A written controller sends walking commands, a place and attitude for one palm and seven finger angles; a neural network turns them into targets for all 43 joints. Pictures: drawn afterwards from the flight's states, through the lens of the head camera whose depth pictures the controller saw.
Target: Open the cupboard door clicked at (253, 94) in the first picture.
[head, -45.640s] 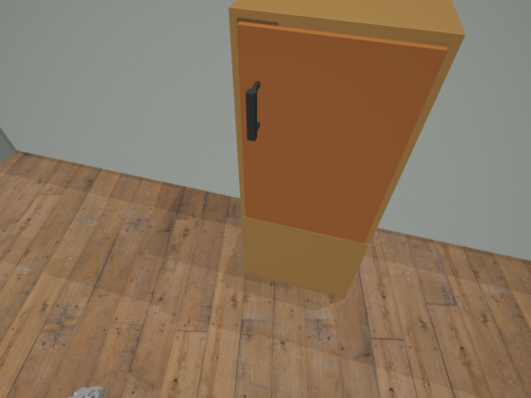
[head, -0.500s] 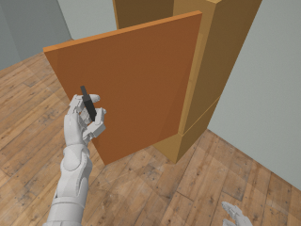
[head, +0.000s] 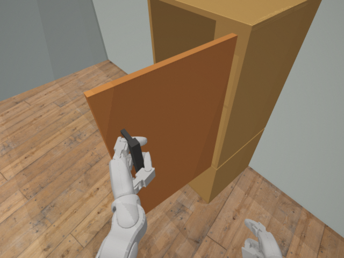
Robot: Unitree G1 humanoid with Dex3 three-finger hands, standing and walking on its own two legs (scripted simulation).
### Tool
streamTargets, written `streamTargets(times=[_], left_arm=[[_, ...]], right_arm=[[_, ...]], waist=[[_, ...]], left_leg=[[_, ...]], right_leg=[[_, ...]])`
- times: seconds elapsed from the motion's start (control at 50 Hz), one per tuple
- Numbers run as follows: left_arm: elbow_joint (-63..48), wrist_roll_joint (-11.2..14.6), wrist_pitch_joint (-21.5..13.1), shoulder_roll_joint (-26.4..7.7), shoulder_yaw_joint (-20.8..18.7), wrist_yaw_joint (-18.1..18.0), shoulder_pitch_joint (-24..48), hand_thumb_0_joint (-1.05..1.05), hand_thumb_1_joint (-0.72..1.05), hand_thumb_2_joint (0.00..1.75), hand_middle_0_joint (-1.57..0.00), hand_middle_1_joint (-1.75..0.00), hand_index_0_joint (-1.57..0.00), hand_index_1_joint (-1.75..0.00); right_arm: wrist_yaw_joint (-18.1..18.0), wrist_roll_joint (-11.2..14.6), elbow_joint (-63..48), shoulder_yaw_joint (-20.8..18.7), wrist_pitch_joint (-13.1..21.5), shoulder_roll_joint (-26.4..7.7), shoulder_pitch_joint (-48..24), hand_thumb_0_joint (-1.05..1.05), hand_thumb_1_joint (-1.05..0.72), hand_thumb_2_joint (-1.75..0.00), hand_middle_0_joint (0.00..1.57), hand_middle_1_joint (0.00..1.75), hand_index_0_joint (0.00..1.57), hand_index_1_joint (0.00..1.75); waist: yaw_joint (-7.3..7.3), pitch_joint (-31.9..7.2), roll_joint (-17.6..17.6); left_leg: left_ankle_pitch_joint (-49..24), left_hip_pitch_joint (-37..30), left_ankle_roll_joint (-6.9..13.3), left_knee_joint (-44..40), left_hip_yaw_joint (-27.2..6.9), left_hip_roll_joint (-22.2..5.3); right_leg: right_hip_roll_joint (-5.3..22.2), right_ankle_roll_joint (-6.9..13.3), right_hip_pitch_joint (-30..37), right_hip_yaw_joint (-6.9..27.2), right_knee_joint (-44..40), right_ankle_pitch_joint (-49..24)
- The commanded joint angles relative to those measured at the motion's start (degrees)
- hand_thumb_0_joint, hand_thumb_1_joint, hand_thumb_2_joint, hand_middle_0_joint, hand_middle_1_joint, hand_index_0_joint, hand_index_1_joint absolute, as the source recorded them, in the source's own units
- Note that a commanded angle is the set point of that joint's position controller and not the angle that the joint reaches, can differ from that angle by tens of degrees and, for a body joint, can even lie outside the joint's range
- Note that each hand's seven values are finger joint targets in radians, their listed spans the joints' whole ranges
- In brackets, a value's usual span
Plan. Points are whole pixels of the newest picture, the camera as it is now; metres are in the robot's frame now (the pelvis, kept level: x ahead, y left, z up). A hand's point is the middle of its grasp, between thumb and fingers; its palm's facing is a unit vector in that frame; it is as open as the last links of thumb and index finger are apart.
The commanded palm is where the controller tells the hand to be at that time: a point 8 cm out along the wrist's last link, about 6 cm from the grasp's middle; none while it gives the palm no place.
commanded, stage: open thumb and fingers to let go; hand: left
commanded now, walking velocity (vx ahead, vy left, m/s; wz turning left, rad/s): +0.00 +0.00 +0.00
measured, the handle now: (133, 153) +0.33 +0.12 +0.09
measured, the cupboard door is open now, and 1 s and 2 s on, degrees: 87 87 88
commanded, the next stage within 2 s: slide the hand sideways off the handle in 0.82 s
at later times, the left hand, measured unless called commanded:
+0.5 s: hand (149, 167) +0.29 +0.07 +0.09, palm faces +0.37 -0.93 -0.02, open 12.2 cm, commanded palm +0.25 +0.11 +0.08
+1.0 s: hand (149, 172) +0.28 +0.07 +0.09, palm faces +0.24 -0.97 -0.06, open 15.1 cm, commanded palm +0.24 +0.10 +0.08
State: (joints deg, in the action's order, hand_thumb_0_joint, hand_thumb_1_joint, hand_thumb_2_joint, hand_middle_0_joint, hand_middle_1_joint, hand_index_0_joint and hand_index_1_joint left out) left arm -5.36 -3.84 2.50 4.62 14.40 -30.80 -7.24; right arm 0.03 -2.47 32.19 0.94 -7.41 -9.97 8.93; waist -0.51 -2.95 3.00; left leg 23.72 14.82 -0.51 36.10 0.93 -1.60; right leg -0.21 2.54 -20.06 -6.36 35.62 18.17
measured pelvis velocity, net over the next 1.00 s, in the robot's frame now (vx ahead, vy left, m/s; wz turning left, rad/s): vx -0.05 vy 0.01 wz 0.00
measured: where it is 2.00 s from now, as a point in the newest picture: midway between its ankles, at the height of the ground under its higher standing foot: outside the picture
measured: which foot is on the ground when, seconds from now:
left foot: down 0.00-1.00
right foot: down 0.00-1.00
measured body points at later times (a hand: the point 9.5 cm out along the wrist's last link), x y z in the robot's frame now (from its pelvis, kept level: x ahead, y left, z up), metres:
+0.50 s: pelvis -0.04 +0.00 +0.00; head -0.04 -0.02 +0.45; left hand +0.26 +0.12 +0.10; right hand +0.14 -0.21 -0.10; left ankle -0.05 +0.12 -0.72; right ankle +0.00 -0.09 -0.72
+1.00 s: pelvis -0.05 +0.01 +0.00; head -0.04 +0.00 +0.45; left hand +0.26 +0.12 +0.09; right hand +0.12 -0.19 -0.11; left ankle -0.05 +0.12 -0.72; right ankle +0.01 -0.09 -0.72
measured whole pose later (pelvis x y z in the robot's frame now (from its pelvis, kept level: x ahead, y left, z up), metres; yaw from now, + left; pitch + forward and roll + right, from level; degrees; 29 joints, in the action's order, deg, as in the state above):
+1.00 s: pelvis -0.05 +0.01 +0.00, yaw +0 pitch +2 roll +0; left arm 12.2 -4.9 -3.9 5.0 12.0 -27.2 7.7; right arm -0.7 -2.3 36.0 1.3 -3.3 -9.7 10.6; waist -1.6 -1.8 1.5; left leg 20.6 19.4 0.9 38.3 1.7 0.6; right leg 2.0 1.7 -24.6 -5.4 37.6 14.8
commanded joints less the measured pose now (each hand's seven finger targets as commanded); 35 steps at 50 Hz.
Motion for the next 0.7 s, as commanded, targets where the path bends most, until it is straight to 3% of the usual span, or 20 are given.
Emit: streamTargets(times=[0.0, 0.06, 0.12, 0.18, 0.22, 0.38, 0.42, 0.58, 0.68], left_arm=[[-9.9, -1.3, -3.8, 4.2, -1.9, -2.7, 17.9, 0.0, 0.83, 0.87, -0.4, -1.34, -0.4, -1.34], [-7.1, -0.6, -4.4, 3.3, -3.4, -2.4, 19.0, 0.0, 0.62, 0.78, -0.38, -1.32, -0.38, -1.32], [-6.5, -0.5, -5.5, 4.0, -3.4, -1.9, 18.5, 0.0, 0.41, 0.69, -0.36, -1.3, -0.36, -1.3], [-5.3, -0.9, -6.5, 4.2, -2.7, -1.3, 21.2, 0.0, 0.2, 0.6, -0.35, -1.27, -0.35, -1.27], [-4.3, -0.9, -7.1, 4.0, -3.2, -1.5, 22.4, 0.0, 0.06, 0.54, -0.34, -1.26, -0.34, -1.26], [0.0, -0.5, -8.0, 3.4, -4.5, -1.4, 28.0, 0.0, -0.5, 0.3, -0.3, -1.2, -0.3, -1.2], [1.8, -0.6, -8.2, 3.8, -4.3, -1.9, 31.3, 0.0, -0.5, 0.3, -0.3, -1.2, -0.3, -1.2], [6.1, -0.9, -8.8, 5.5, -3.8, -3.1, 34.1, 0.0, -0.5, 0.3, -0.23, -0.8, -0.23, -0.8], [6.7, -2.1, -8.8, 6.5, -2.6, -4.3, 37.1, 0.0, -0.5, 0.3, -0.19, -0.55, -0.19, -0.55]], right_arm=[[-1.3, -0.3, -7.7, -1.4, 3.4, -4.7, -7.4, 0.0, -0.9, -0.9, 0.2, 0.3, 0.2, 0.3], [-2.0, -0.3, -7.1, -1.4, 3.9, -4.7, -7.3, 0.0, -0.9, -0.9, 0.2, 0.3, 0.2, 0.3], [-2.1, -0.6, -7.0, -1.6, 4.7, -4.6, -6.3, 0.0, -0.9, -0.9, 0.2, 0.3, 0.2, 0.3], [-2.2, -0.6, -6.8, -1.6, 5.0, -4.7, -6.3, 0.0, -0.9, -0.9, 0.2, 0.3, 0.2, 0.3], [-2.2, -0.6, -6.6, -1.7, 5.6, -4.8, -6.1, 0.0, -0.9, -0.9, 0.2, 0.3, 0.2, 0.3], [-2.5, -0.5, -6.0, -1.3, 6.1, -4.7, -7.4, 0.0, -0.9, -0.9, 0.2, 0.3, 0.2, 0.3], [-2.6, -0.6, -5.5, -1.2, 6.4, -4.7, -7.5, 0.0, -0.9, -0.9, 0.2, 0.3, 0.2, 0.3], [-2.0, -0.7, -5.3, -1.4, 6.7, -4.8, -7.0, 0.0, -0.9, -0.9, 0.2, 0.3, 0.2, 0.3], [-1.6, -0.6, -5.0, -1.4, 6.3, -4.8, -6.8, 0.0, -0.9, -0.9, 0.2, 0.3, 0.2, 0.3]], waist=[[0.13, -10.6, -7.4], [-0.48, -11.8, -8.4], [-0.84, -13.9, -8.9], [-0.4, -12.5, -7.2], [-0.14, -12.4, -8.6], [-0.2, -9.8, -8.3], [0.35, -9.0, -7.8], [-0.26, -11.2, -7.6], [0.22, -11.1, -6.3]], left_leg=[[-18.5, 3.9, 1.0, -1.7, -1.3, 2.0], [-16.9, 4.0, 1.1, -2.1, -1.1, 2.4], [-18.4, 3.9, 1.1, -2.3, -0.9, 2.3], [-17.1, 4.0, 1.2, -2.6, -0.8, 2.3], [-16.2, 3.9, 1.3, -2.6, -0.8, 2.2], [-11.3, 4.1, 1.5, -3.8, -0.8, 2.6], [-10.4, 3.8, 1.5, -3.8, -0.9, 2.6], [-10.7, 4.2, 1.2, -5.1, -1.3, 2.2], [-10.6, 4.5, 1.0, -5.1, -1.6, 2.0]], right_leg=[[2.5, -0.6, 9.9, 4.9, -3.9, -20.9], [2.9, -0.9, 10.5, 5.8, -5.2, -18.1], [3.0, -1.0, 12.1, 5.9, -4.7, -20.8], [3.0, -1.0, 10.6, 6.1, -5.0, -18.0], [2.9, -1.1, 10.0, 5.9, -5.6, -15.7], [3.3, -1.1, 8.1, 7.1, -9.2, -5.1], [3.3, -1.0, 6.6, 7.0, -9.7, -2.9], [2.2, -0.5, 6.2, 4.7, -7.2, -3.7], [1.9, -0.2, 4.9, 4.0, -5.9, -3.6]])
